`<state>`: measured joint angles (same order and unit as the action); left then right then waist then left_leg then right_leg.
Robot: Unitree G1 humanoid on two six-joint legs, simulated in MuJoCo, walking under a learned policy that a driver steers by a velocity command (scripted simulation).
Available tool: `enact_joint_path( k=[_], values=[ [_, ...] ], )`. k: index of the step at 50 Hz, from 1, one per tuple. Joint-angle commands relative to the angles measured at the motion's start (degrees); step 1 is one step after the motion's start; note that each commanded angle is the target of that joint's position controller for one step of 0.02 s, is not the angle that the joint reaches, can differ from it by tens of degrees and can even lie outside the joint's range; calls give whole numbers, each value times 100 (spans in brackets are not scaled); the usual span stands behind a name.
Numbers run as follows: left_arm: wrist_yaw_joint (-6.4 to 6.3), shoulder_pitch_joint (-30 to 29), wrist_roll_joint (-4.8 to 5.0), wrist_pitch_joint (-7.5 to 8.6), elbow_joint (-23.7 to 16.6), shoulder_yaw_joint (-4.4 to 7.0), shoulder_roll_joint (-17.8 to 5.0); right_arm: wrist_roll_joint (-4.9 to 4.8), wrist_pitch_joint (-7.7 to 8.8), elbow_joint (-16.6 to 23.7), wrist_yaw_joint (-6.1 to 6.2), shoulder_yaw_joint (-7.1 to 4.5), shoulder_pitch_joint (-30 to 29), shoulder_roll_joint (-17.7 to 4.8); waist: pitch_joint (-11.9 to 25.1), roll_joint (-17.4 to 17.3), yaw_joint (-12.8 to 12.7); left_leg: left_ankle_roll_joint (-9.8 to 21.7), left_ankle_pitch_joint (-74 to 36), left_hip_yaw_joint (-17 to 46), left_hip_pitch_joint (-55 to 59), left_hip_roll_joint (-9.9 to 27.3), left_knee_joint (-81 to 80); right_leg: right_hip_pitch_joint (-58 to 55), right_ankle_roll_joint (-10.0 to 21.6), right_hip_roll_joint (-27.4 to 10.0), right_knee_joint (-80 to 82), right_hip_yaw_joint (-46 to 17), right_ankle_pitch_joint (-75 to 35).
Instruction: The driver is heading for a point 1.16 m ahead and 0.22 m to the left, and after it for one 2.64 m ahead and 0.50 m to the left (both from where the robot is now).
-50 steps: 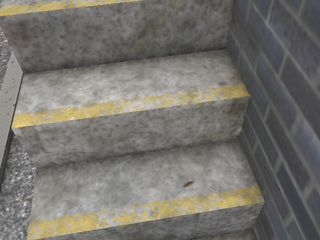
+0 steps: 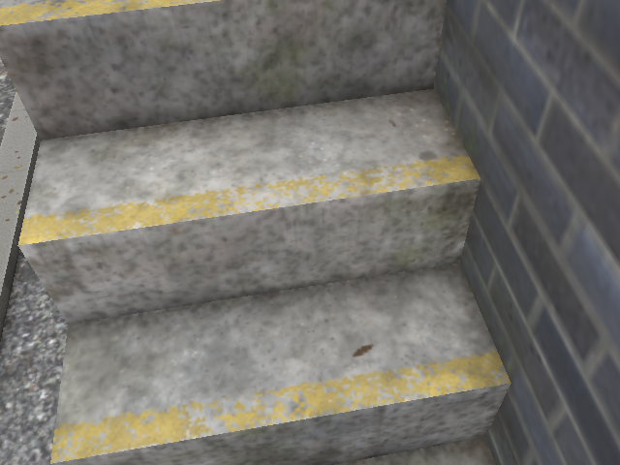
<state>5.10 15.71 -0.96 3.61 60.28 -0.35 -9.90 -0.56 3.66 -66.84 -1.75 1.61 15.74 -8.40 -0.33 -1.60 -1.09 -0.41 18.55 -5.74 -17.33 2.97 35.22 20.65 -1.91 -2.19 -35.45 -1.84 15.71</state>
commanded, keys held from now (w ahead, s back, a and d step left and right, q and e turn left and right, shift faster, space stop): w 0.36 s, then no key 0.64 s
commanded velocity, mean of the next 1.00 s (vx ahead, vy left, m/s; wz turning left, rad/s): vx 0.11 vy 0.00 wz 0.00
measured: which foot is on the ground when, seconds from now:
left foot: down 0.00-1.00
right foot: down 0.00-1.00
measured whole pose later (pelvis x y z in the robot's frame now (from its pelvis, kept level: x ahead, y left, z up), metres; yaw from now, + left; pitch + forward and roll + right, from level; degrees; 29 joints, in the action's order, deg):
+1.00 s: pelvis +0.05 -0.01 +0.00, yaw +1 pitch +1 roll +0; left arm 6.5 22.1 -0.7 0.7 60.8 -2.5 -6.8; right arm -1.7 3.0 -68.9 -3.4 1.4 19.7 -7.1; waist 0.8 -2.2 0.1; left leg -1.2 21.5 -3.0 -12.7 2.3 33.3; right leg 16.1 -1.7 -3.1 -34.6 1.6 19.5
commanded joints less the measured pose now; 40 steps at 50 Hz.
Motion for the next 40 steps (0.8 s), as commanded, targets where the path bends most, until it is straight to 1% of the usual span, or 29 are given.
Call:
enact_joint_path(
  k=[1, 2, 3, 5, 6, 7, 8, 12, 18, 19, 20, 21, 22, 23, 24, 25, 26, 27, 28, 29, 30, 31, 32, 33, 34, 36, 40],
  values=[
    [32, 231, 3, 60, -175, 37, -409, -2, 28, 60, 4, -39, 361, -332, -120, 141, 11, 181, -269, 147, 28, 67, -698, 166, 408, 11, 668, 106, -269],
    [31, 226, 3, 61, -180, 37, -411, -3, 29, 63, 4, -40, 360, -334, -118, 140, 11, 182, -273, 148, 29, 67, -697, 165, 408, 12, 666, 107, -273],
    [28, 193, -12, 64, -213, 33, -414, -25, 23, 84, 17, -48, 353, -352, -90, 142, 15, 183, -307, 148, 47, 62, -694, 158, 413, 16, 666, 111, -305],
    [21, 175, -10, 70, -234, 35, -423, -20, 19, 102, 27, -52, 338, -360, -86, 140, 14, 187, -325, 150, 49, 62, -687, 158, 419, 15, 660, 112, -322],
    [100, 434, 73, 57, -122, -28, -317, -6, -80, -55, -32, -23, 471, -314, -237, 158, 67, 170, -186, 137, 157, 45, -881, 232, 378, 26, 811, 95, -245],
    [76, 194, -6, 59, -230, 16, -379, -6, -37, 36, -11, -43, 447, -329, -192, 156, 33, 176, -302, 157, 53, 47, -751, 149, 378, 35, 692, 149, -276],
    [56, 183, -15, 56, -241, 29, -420, -15, -14, 51, 4, -51, 381, -380, -91, 145, 19, 183, -355, 149, 118, 52, -741, 137, 384, 32, 670, 137, -320],
    [16, 173, -15, 63, -269, 38, -446, -14, 16, 106, 27, -57, 337, -369, -92, 135, 13, 186, -351, 153, 63, 58, -711, 128, 415, 19, 665, 122, -341],
    [12, 168, -11, 74, -305, 43, -456, -15, 12, 145, 38, -65, 340, -376, -79, 140, 15, 183, -349, 155, 44, 55, -682, 121, 433, 1, 675, 100, -360],
    [-9, 767, -174, -86, -24, 205, -1031, 287, 59, 141, 84, -273, 746, -899, -111, 292, 99, 720, 2689, 770, -306, 362, -540, 599, 1024, -441, 985, -616, 2890],
    [-133, 485, -331, -89, -156, 249, -1098, 305, 134, 261, 191, -286, 564, -849, -578, 402, 101, 901, 2633, 1022, -727, 416, -532, 1044, 1283, -652, 1064, -962, 3035],
    [-191, 613, -334, -86, -190, 272, -1070, 346, 111, 243, 261, -326, 626, -852, -338, 388, 183, 1060, 2189, 1066, -484, 466, -639, 1014, 1463, -726, 1182, -1081, 3009],
    [-187, 568, -315, -69, -221, 243, -813, 242, 134, 181, 284, -304, 878, -643, -105, 330, 235, 1049, 1644, 1028, -89, 421, -756, 801, 1475, -730, 1367, -1000, 2480],
    [-143, 352, -261, -35, -310, 179, -481, 95, 189, 136, 278, -219, 866, -268, -97, 253, 263, 1008, 651, 918, 174, 378, -809, 648, 1339, -590, 1331, -703, 1423],
    [-54, 190, -228, -71, -378, 89, -215, 30, 141, 153, 233, -164, 620, -109, -144, 181, 227, 993, 333, 802, 235, 259, -903, 537, 1140, -330, 1242, -329, 730],
    [37, 147, -158, -114, -448, 47, -150, 11, 61, 138, 168, -162, 577, -181, -130, 77, 207, 953, 414, 759, 270, 199, -1055, 408, 983, -101, 1160, -10, 411],
    [91, 236, -110, -149, -494, 25, -125, -23, -39, 17, 96, -166, 742, -284, -155, -6, 169, 987, 431, 875, 234, 241, -1285, 276, 806, 124, 925, 290, 289],
    [114, 430, -114, -184, -449, 11, -153, -5, -92, -75, 49, -198, 853, -482, -233, -88, 132, 996, 342, 915, 268, 253, -1420, 218, 687, 267, 679, 480, 197],
    [105, 592, -123, -197, -414, 6, -207, 16, -109, -132, 18, -227, 863, -645, -288, -157, 97, 974, 39, 899, 317, 264, -1432, 178, 617, 328, 537, 588, 74],
    [86, 657, -121, -185, -404, -6, -228, 34, -91, -140, -2, -225, 798, -685, -272, -158, 70, 919, -629, 827, 428, 252, -1302, 157, 582, 337, 482, 636, -166],
    [104, 740, -107, -167, -377, -24, -196, 32, -67, -136, -32, -200, 744, -658, -209, -116, 64, 872, -1493, 666, 507, 200, -1093, 65, 597, 326, 413, 647, -487],
    [95, 597, -44, -164, -370, -106, 48, -118, 51, -198, -54, -99, 855, -366, -33, -27, -20, 569, -2622, 408, 467, 76, -728, -151, 554, 159, 454, 592, -1417],
    [99, 599, 4, -184, -340, -141, 73, -163, 80, -207, -66, -66, 915, -286, 170, -10, 63, 412, -3092, 256, 552, 9, -551, -371, 549, 110, 384, 515, -2002],
    [109, 645, 51, -204, -293, -141, 37, -162, 98, -219, -73, -51, 949, -299, 260, -28, 72, 310, -3278, 224, 572, -2, -457, -481, 509, 57, 319, 508, -2346],
    [117, 757, 79, -218, -228, -144, 9, -152, 90, -233, -79, -47, 1002, -329, 287, -61, 82, 254, -3256, 219, 584, -3, -411, -533, 474, 15, 304, 500, -2418],
    [117, 891, 90, -232, -141, -146, -40, -134, 49, -254, -93, -32, 1090, -331, 233, 11, 96, 197, -3072, 251, 525, 12, -395, -600, 412, -27, 308, 520, -2324],
    [124, 882, 65, -219, -95, -134, -146, -123, -4, -218, -106, -12, 1043, -248, 96, 100, 126, 138, -2553, 269, 538, 28, -421, -430, 365, -96, 371, 512, -2047]
  ],
)
Keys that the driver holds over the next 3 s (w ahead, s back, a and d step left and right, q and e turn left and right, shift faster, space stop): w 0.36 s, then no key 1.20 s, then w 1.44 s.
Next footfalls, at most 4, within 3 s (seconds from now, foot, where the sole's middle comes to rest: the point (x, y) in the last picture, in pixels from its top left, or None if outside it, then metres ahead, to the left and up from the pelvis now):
2.50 left None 0.26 0.13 -0.56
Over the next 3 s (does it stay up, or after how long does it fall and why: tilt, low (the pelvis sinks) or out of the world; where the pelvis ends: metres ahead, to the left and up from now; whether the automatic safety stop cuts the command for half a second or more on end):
stays up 0.30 0.07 0.20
